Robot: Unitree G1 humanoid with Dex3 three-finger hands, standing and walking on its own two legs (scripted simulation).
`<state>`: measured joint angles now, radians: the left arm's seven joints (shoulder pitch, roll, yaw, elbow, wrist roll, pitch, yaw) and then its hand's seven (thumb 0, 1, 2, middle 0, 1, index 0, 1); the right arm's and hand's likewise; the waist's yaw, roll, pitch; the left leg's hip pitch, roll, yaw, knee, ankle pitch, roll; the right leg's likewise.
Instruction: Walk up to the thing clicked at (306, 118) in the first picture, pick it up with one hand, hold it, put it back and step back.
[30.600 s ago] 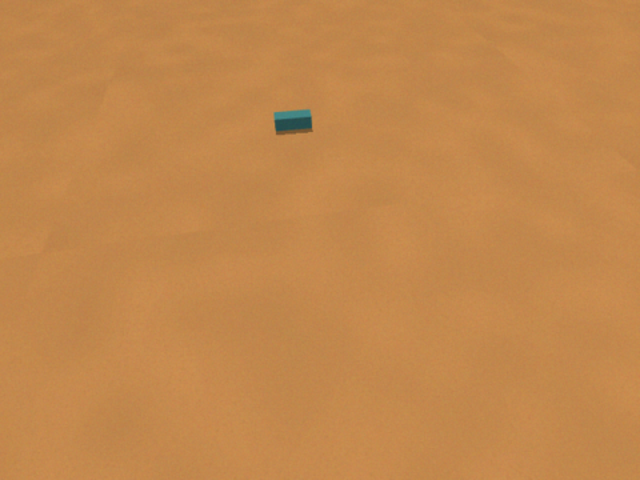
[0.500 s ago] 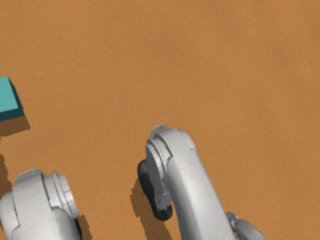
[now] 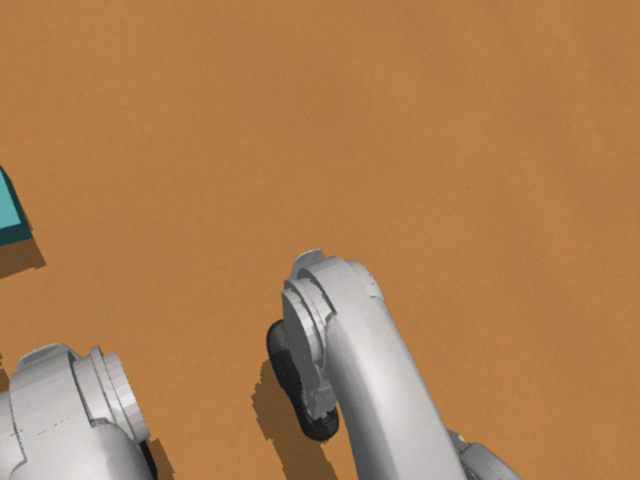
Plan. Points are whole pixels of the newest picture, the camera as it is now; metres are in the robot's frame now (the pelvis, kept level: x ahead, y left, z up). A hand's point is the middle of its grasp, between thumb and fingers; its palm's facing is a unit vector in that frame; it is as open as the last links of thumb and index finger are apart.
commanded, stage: open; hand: left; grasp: from above
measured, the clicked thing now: out of the picture +0.47 +0.31 -0.26
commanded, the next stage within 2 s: withdraw in 0.72 s
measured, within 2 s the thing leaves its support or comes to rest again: neither
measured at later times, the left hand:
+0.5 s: hand out of the picture +0.47 +0.31 -0.23, palm faces -0.44 -0.11 -0.89, open 13.6 cm
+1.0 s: hand out of the picture +0.47 +0.31 -0.22, palm faces -0.39 -0.11 -0.91, open 13.9 cm
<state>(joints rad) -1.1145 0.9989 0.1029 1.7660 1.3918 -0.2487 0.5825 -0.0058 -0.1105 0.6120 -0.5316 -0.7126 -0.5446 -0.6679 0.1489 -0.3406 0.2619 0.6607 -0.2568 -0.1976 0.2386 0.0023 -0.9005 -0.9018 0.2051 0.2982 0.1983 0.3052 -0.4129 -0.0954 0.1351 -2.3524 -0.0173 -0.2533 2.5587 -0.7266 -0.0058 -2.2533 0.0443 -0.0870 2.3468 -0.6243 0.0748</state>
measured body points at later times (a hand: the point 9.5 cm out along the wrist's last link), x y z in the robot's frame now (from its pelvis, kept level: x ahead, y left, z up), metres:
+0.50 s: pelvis +0.00 +0.00 +0.00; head +0.27 +0.12 +0.34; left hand +0.49 +0.32 -0.18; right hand +0.05 -0.26 -0.05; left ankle +0.06 +0.12 -0.27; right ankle +0.13 -0.14 -0.27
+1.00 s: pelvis +0.00 -0.01 +0.00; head +0.27 +0.11 +0.34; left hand +0.49 +0.32 -0.17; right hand +0.03 -0.27 -0.05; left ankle +0.06 +0.12 -0.27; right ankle +0.13 -0.14 -0.27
